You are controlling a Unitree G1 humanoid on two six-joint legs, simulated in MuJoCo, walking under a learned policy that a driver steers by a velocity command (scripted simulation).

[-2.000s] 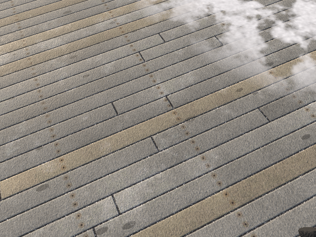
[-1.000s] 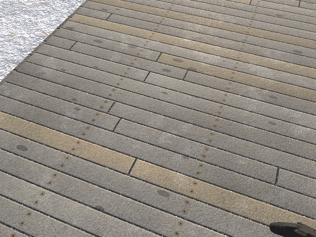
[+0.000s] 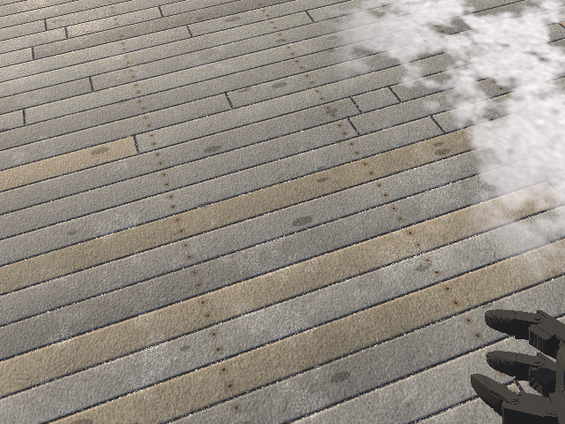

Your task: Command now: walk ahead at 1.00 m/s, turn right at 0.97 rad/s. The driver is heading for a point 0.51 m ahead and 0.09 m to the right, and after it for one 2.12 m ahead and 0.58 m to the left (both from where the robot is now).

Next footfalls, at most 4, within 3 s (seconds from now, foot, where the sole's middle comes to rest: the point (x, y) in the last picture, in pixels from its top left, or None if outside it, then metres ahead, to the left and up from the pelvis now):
0.46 right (406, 400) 0.53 -0.18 -0.74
0.92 left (390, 229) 1.01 -0.16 -0.74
1.34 right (446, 139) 1.39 -0.36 -0.74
1.84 left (325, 86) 1.65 0.04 -0.74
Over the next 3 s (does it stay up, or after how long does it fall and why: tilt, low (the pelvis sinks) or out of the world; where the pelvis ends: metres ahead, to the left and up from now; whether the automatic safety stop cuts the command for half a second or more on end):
stays up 1.82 0.16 0.03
